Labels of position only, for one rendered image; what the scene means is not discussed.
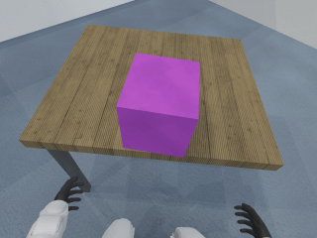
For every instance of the left robot thigh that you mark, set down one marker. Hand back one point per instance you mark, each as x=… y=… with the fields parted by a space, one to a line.
x=120 y=228

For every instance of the left robot forearm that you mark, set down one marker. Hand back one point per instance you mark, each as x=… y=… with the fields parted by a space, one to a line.
x=51 y=222

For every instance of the table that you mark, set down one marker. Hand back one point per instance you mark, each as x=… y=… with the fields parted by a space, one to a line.
x=79 y=113

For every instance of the robot left hand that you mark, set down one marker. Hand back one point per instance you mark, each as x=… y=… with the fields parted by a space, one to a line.
x=66 y=191

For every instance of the right robot thigh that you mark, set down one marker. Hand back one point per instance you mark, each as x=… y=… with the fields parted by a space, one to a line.
x=186 y=232

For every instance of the carton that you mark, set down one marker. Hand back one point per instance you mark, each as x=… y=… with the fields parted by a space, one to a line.
x=158 y=108

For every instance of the robot thigh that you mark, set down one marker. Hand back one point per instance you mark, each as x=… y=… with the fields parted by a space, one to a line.
x=120 y=228
x=186 y=232

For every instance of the robot right hand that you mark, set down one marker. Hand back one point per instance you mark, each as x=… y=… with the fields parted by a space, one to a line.
x=259 y=229

